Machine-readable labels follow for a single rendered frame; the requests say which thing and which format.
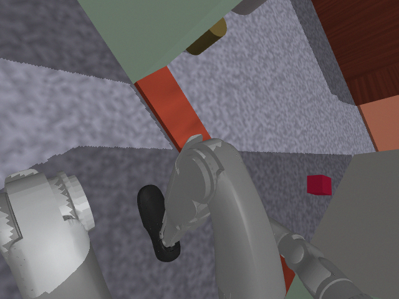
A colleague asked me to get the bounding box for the right robot arm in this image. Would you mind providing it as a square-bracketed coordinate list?
[278, 232, 373, 299]

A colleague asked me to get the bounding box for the right robot hand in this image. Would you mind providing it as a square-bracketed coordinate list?
[268, 216, 292, 246]

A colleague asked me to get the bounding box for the right robot foot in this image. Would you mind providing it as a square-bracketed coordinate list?
[137, 185, 181, 262]

